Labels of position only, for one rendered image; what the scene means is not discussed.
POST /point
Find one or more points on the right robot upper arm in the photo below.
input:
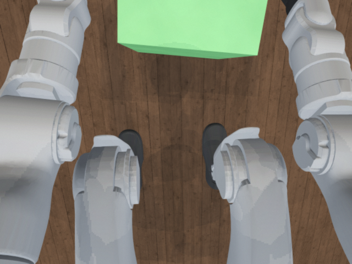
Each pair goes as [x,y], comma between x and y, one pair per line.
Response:
[323,147]

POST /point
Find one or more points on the right robot hand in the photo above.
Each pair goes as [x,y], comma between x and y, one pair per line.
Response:
[289,4]

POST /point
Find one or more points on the right robot foot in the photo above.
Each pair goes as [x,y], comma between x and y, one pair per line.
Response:
[212,136]

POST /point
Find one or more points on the left robot forearm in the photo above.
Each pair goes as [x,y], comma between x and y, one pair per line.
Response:
[51,52]

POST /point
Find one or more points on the left robot upper arm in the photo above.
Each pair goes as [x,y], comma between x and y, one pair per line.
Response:
[36,136]

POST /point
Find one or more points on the left robot foot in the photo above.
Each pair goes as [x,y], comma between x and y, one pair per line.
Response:
[133,139]

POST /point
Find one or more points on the robot foot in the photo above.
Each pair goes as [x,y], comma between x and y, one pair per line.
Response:
[133,139]
[212,136]

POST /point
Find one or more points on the carton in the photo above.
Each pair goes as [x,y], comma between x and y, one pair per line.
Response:
[215,29]

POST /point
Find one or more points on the right robot forearm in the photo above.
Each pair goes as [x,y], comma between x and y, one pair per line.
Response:
[317,57]

